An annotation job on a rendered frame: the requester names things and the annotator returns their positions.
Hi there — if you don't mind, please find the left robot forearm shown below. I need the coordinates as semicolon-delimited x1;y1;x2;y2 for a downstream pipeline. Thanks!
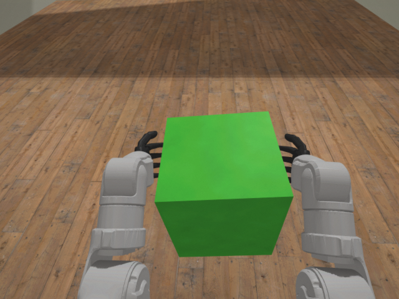
77;151;154;299

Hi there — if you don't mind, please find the right robot hand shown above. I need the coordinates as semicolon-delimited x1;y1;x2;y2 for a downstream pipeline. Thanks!
279;134;310;183

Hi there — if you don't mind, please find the carton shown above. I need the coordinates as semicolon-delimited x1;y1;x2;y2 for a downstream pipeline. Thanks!
155;112;294;257

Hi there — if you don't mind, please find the robot left upper arm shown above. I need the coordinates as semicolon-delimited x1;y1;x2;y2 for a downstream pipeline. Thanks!
79;260;150;299

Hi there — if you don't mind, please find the right robot forearm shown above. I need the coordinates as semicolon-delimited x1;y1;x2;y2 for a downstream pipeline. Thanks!
291;154;375;299

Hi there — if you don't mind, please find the left robot hand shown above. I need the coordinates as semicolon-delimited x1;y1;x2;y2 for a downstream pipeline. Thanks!
135;131;163;178

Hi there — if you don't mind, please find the robot right upper arm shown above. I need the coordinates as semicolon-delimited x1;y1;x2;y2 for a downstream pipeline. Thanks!
296;266;374;299

